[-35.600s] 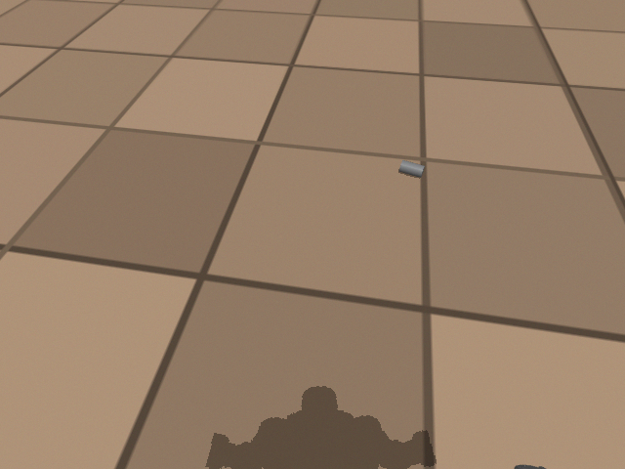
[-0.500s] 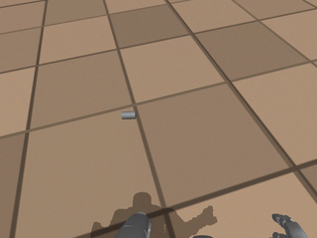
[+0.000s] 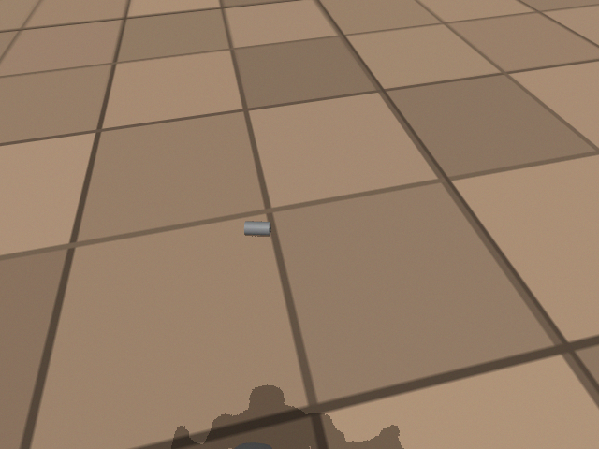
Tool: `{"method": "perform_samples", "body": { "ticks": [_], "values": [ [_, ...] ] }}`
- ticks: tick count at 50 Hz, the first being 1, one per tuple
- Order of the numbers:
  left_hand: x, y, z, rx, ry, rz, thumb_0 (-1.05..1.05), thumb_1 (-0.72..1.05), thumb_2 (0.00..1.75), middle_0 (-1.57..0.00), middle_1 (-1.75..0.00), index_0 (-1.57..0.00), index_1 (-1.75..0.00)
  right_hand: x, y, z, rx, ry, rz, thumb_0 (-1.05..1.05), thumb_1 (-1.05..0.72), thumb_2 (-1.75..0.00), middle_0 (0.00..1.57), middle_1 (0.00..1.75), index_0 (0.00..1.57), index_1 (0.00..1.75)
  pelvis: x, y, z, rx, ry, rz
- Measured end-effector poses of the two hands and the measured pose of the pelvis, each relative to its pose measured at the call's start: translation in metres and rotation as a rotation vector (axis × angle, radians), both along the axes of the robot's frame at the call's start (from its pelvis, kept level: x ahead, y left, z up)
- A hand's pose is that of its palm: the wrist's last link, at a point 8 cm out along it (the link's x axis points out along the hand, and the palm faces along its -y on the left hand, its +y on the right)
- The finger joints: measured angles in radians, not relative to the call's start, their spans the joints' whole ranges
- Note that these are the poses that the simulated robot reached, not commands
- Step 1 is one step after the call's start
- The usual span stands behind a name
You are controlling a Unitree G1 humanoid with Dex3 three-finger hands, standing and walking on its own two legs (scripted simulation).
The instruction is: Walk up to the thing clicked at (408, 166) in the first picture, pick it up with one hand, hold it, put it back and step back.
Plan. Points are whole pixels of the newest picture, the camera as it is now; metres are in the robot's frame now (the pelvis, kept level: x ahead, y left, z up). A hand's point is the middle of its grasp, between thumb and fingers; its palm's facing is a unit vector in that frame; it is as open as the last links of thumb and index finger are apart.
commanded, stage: step back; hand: left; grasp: from above
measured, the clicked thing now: (257, 228) +1.06 +0.23 -0.74
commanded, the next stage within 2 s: stand in 0.52 s
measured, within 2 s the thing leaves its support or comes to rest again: neither
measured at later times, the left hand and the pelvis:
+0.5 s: hand out of the picture +0.12 +0.29 -0.15, palm faces +0.02 -0.94 -0.35, open 7.4 cm; pelvis +0.04 +0.03 +0.01, yaw +0 degrees
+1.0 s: hand out of the picture +0.11 +0.27 -0.14, palm faces -0.03 -0.94 -0.33, open 7.4 cm; pelvis +0.02 +0.02 +0.02, yaw +0 degrees
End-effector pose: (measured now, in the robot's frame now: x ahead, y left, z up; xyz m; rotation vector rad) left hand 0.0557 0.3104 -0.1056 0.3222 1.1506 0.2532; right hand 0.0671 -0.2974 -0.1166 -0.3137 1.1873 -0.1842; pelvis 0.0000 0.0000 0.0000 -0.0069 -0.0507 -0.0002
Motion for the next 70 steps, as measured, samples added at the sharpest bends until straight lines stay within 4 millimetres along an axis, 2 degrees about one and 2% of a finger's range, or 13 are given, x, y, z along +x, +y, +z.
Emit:
{"method": "perform_samples", "body": {
  "ticks": [6,11,19,24,28,36,50,56,63,70],
  "values": [
    [0.007,0.007,-0.003,-0.016,0.009,0.018,0.01,0.9,0.9,-0.21,-0.3,-0.2,-0.3,0.023,0.003,0.004,-0.026,-0.006,0.032,0.01,-0.9,-0.9,0.21,0.3,0.2,0.29,0.012,0.012,0.001,0.001,0.004,0.027],
    [0.02,0.019,-0.012,-0.031,0.035,0.031,0.01,0.9,0.9,-0.21,-0.3,-0.2,-0.3,0.037,0.017,0.007,-0.035,-0.015,0.026,0.01,-0.91,-0.9,0.2,0.3,0.2,0.29,0.021,0.023,-0.001,0.015,0.004,0.017],
    [0.042,0.021,-0.009,-0.035,0.038,0.013,0.01,0.9,0.9,-0.21,-0.3,-0.2,-0.3,0.069,0.036,0.011,0.001,-0.045,0.027,0.01,-0.9,-0.9,0.21,0.3,0.2,0.29,0.033,0.024,0.005,-0.002,0.014,0.008],
    [0.053,0.02,-0.004,-0.028,0.031,0.003,0.01,0.9,0.9,-0.21,-0.3,-0.2,-0.3,0.085,0.039,0.013,0.014,-0.074,0.025,0.01,-0.9,-0.9,0.21,0.3,0.2,0.3,0.035,0.025,0.007,-0.001,0.013,0.004],
    [0.059,0.018,-0.001,-0.028,0.029,-0.003,0.01,0.9,0.9,-0.21,-0.3,-0.2,-0.3,0.09,0.04,0.015,0.018,-0.079,0.024,0.01,-0.9,-0.9,0.21,0.3,0.2,0.3,0.037,0.025,0.01,0.001,0.011,0.002],
    [0.061,0.009,0.003,-0.043,0.039,-0.024,0.01,0.9,0.9,-0.21,-0.3,-0.2,-0.3,0.079,0.033,0.019,0.014,-0.063,0.007,0.01,-0.9,-0.9,0.21,0.3,0.2,0.29,0.034,0.024,0.015,0.005,0.002,-0.003],
    [0.045,0.004,0.003,-0.05,0.066,-0.04,0.01,0.9,0.9,-0.21,-0.3,-0.2,-0.3,0.029,0.021,0.016,0.004,0.02,-0.031,0.01,-0.91,-0.9,0.21,0.3,0.2,0.29,0.023,0.02,0.018,0.006,-0.003,-0.006],
    [0.036,0.004,0.002,-0.046,0.086,-0.04,0.01,0.9,0.9,-0.21,-0.3,-0.2,-0.3,0.014,0.02,0.013,0.006,0.053,-0.04,0.01,-0.91,-0.9,0.21,0.3,0.2,0.29,0.02,0.019,0.018,0.005,0.003,-0.006],
    [0.032,0.004,0.001,-0.046,0.103,-0.044,0.01,0.9,0.9,-0.21,-0.3,-0.2,-0.3,0.006,0.019,0.011,0.007,0.079,-0.042,0.01,-0.91,-0.9,0.21,0.3,0.2,0.29,0.021,0.018,0.017,0.003,0.012,-0.006],
    [0.035,0.003,0.001,-0.048,0.1,-0.046,0.01,0.9,0.9,-0.21,-0.3,-0.2,-0.3,0.012,0.02,0.012,0.006,0.07,-0.038,0.01,-0.91,-0.9,0.21,0.3,0.2,0.29,0.023,0.019,0.017,0.005,0.013,-0.009]
  ]
}}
